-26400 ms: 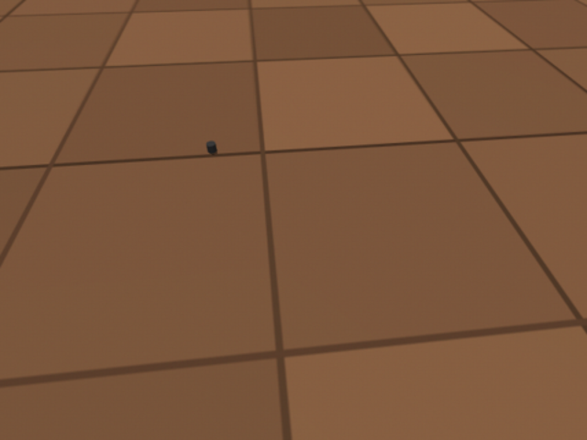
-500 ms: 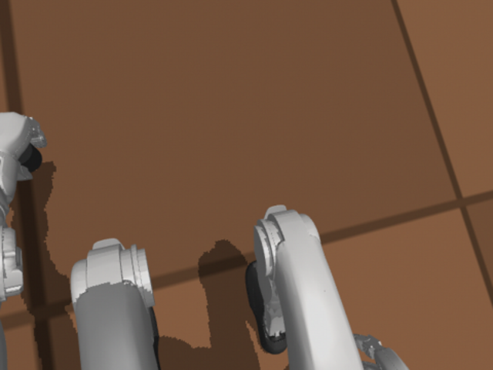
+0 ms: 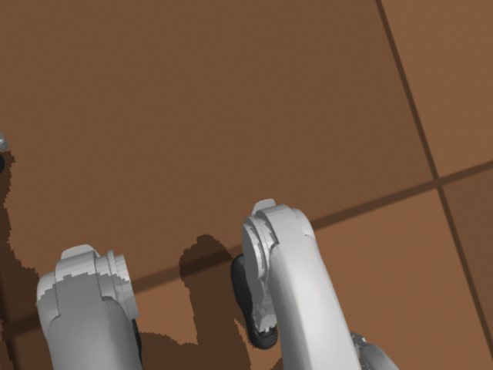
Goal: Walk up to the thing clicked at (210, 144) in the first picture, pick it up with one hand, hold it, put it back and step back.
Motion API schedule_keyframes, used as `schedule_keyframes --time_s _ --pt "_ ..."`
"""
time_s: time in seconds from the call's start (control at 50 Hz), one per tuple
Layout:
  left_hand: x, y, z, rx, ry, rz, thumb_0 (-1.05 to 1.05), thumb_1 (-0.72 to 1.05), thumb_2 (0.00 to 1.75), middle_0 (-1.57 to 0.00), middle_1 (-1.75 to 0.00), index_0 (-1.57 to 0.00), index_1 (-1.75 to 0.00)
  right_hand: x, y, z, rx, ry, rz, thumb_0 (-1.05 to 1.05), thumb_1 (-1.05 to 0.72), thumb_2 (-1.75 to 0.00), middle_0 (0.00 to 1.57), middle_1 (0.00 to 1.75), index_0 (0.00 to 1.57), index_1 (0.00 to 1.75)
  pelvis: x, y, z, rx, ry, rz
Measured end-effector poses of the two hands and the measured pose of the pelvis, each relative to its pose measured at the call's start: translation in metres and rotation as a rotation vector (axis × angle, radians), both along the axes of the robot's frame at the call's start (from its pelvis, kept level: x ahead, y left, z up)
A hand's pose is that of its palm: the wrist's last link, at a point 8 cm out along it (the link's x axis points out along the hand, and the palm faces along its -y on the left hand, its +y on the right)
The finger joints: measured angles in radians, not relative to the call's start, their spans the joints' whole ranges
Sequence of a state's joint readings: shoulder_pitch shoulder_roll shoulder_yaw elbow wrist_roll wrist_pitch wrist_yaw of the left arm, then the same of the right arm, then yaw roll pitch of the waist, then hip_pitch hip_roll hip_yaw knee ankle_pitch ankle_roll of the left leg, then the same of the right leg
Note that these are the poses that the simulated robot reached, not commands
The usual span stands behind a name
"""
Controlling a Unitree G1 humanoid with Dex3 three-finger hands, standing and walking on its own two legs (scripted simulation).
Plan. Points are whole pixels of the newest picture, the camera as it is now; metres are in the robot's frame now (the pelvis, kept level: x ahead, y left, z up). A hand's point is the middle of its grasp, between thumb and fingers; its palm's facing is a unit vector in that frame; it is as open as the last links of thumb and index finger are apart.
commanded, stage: rest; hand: left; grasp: from above
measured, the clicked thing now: out of the picture +0.46 +0.32 -0.23
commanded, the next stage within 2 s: open in 1.08 s
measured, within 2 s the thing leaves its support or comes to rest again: rests again in 0.70 s
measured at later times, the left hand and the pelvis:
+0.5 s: hand out of the picture +0.45 +0.32 -0.24, palm faces -0.47 -0.16 -0.87, open 7.0 cm; pelvis +0.00 +0.01 -0.01, yaw -2 degrees
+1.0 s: hand out of the picture +0.45 +0.32 -0.25, palm faces -0.46 -0.14 -0.88, open 7.0 cm; pelvis +0.00 +0.01 -0.01, yaw -4 degrees
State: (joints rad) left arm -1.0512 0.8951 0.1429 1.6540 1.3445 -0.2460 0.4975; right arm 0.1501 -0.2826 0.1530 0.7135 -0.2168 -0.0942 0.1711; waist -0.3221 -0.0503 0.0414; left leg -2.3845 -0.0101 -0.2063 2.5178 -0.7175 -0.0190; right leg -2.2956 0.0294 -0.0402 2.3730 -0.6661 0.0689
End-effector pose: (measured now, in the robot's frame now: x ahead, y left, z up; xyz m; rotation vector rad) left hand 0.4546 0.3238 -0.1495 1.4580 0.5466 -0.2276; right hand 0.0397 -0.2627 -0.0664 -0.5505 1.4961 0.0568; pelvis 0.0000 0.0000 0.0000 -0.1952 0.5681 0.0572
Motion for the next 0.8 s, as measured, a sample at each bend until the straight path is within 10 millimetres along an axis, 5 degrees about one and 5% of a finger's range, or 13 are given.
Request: schedule_keyframes --time_s 0.38,0.8 --pt "0.003 0.002 -0.027 -0.019 -0.003 0.033 -0.01 0.38 0.15 -0.96 -0.40 -0.99 -0.32 0.011 0.000 0.007 -0.004 0.004 0.074 0.00 -0.91 -0.90 0.20 0.30 0.21 0.30 0.003 0.004 -0.005 -0.027 -0.024 -0.011" --pt "0.003 0.001 -0.039 -0.034 -0.017 0.004 -0.01 0.39 0.15 -0.96 -0.40 -0.99 -0.32 -0.007 0.016 0.011 0.015 0.034 0.121 0.00 -0.91 -0.90 0.20 0.30 0.21 0.30 -0.002 0.010 -0.011 -0.057 -0.070 -0.025"
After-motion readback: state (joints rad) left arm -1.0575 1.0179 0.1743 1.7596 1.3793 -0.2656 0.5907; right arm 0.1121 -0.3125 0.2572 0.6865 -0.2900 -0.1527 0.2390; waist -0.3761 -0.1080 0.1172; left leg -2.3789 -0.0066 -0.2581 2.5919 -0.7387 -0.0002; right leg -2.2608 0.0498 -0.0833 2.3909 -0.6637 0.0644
